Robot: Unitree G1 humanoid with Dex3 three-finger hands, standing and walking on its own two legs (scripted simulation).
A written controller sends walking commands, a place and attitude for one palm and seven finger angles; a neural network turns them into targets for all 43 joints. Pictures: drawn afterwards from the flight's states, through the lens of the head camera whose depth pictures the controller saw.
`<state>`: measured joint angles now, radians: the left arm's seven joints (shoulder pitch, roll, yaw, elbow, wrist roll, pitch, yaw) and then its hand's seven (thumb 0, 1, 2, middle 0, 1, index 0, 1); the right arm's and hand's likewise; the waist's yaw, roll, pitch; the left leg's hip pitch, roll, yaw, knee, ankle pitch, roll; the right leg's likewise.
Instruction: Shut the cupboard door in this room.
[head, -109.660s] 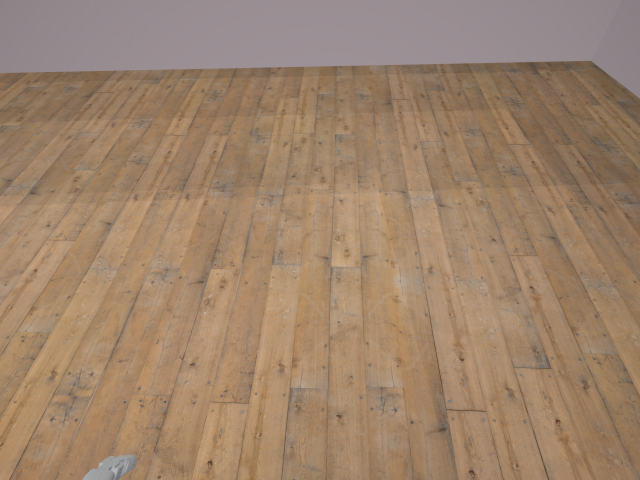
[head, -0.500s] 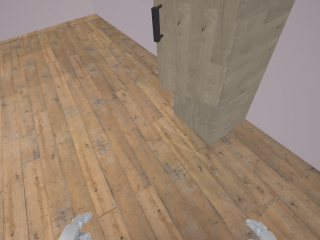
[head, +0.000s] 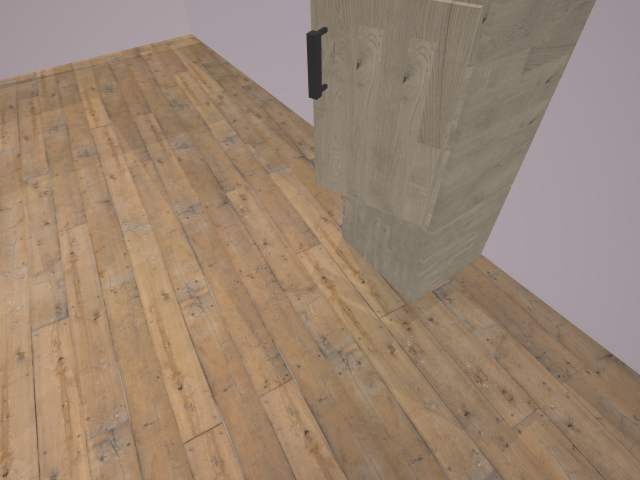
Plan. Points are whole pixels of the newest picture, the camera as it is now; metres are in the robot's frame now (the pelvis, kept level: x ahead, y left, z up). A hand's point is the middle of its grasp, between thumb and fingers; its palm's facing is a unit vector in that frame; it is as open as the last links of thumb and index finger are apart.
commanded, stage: let the arm hang, fingers relaxed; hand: left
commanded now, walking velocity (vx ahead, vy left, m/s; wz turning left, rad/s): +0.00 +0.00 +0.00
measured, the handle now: (319, 63) +1.02 +0.05 +0.06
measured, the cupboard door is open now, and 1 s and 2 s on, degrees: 22 22 22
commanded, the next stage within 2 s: look to check the result in 0.38 s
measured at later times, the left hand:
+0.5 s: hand out of the picture -0.02 +0.16 -0.18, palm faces +0.02 -0.99 -0.16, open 7.3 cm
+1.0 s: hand out of the picture +0.01 +0.18 -0.17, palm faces +0.00 -0.98 -0.19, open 7.3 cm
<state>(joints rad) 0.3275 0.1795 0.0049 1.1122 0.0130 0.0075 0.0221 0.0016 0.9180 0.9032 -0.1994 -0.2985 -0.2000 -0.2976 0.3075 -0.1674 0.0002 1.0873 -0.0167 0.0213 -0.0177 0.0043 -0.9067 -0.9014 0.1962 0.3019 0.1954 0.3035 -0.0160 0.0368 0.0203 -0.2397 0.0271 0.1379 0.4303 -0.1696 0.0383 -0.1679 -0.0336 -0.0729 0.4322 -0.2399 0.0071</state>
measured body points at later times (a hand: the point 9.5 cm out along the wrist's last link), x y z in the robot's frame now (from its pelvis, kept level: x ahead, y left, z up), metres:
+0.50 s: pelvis +0.01 +0.00 +0.00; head +0.01 +0.00 +0.45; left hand -0.02 +0.21 -0.16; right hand -0.02 -0.21 -0.16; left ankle +0.04 +0.09 -0.74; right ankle +0.00 -0.12 -0.74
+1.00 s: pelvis +0.01 +0.01 +0.00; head +0.01 +0.00 +0.45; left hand +0.01 +0.23 -0.16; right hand +0.00 -0.23 -0.16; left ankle +0.04 +0.09 -0.74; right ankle +0.00 -0.12 -0.74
